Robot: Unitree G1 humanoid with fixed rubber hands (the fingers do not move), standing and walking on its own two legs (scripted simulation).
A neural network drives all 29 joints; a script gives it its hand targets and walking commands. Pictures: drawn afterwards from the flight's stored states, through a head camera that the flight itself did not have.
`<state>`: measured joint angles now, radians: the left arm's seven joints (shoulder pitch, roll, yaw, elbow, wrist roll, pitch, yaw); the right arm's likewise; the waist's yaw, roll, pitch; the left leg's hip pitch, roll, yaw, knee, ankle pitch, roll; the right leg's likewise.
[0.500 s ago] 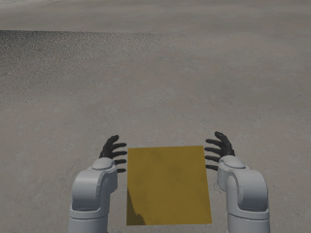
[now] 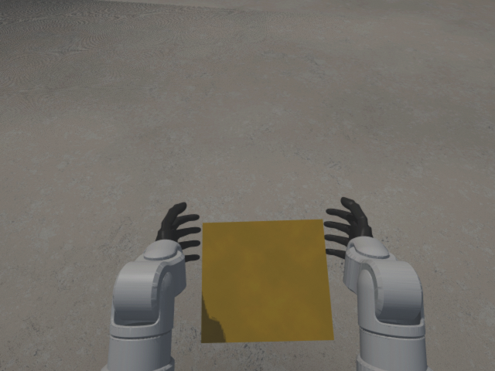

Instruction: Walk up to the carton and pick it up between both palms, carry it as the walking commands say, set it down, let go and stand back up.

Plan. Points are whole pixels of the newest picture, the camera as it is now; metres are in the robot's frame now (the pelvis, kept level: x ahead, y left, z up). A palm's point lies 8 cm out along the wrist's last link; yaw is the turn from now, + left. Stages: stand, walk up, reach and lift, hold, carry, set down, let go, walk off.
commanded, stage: carry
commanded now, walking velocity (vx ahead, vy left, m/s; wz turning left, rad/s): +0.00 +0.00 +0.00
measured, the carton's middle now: (263, 276) +0.28 +0.00 -0.03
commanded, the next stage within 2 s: none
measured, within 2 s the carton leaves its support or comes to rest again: neither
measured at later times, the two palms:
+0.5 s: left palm (190, 227) +0.30 +0.11 +0.08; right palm (367, 230) +0.31 -0.16 +0.08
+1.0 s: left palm (137, 262) +0.25 +0.19 +0.07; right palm (314, 230) +0.31 -0.08 +0.07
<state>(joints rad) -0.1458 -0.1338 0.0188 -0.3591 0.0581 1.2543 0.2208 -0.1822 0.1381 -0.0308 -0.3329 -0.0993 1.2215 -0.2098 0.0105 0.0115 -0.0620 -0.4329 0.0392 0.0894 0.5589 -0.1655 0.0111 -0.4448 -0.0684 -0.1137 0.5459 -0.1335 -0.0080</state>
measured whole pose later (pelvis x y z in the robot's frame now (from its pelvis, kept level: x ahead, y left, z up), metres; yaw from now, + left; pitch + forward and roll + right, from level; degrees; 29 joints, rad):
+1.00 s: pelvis +0.03 +0.00 -0.01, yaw +10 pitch +4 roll -1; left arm -0.07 -0.13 0.01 -0.45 0.03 1.25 0.24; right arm -0.13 0.13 0.01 -0.40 -0.07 1.22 -0.22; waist 0.00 0.04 -0.05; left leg -0.52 -0.01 0.00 0.71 -0.26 0.02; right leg -0.46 -0.13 -0.19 0.73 -0.38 0.05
